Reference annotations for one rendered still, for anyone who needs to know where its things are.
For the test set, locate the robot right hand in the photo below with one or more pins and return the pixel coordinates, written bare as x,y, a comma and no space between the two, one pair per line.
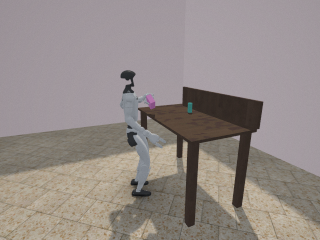
155,138

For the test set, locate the robot left hand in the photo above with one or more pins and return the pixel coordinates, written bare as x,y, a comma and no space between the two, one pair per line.
144,97

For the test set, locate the left robot foot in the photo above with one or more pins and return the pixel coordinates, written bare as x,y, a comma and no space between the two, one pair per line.
133,182

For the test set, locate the right robot upper arm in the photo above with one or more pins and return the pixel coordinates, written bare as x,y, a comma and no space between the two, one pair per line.
129,100

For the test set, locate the sponge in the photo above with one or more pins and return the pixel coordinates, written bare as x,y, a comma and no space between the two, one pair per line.
151,101

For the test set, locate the right robot forearm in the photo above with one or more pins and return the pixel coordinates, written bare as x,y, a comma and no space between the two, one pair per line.
137,127

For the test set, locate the table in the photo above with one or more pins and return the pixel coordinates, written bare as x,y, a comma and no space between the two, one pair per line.
214,116

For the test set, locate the left robot forearm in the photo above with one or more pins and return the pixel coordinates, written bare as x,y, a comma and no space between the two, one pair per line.
140,99

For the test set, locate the humanoid robot torso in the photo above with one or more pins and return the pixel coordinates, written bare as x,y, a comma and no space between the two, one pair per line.
134,113

